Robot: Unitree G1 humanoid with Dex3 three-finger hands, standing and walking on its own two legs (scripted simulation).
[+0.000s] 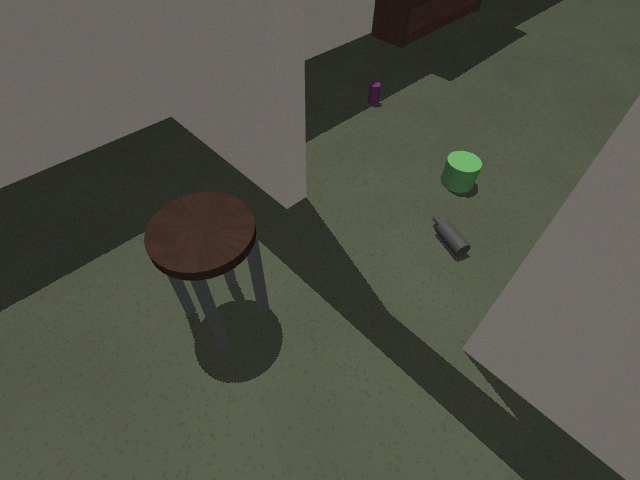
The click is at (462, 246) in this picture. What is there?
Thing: lying bottle
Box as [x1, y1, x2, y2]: [433, 216, 470, 256]
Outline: 435,216 433,218 433,220 437,224 435,230 456,256 465,253 470,247 466,241 447,220 442,222 437,216
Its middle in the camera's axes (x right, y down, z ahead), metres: +0.55 -0.01 +1.62
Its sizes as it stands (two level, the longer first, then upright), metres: 0.200 0.070 0.070
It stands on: the floor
